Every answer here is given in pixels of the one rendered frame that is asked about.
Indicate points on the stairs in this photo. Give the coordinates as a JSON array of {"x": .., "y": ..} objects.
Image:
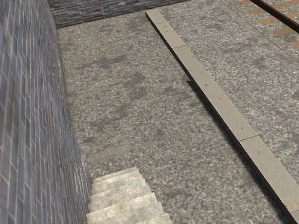
[{"x": 124, "y": 198}]

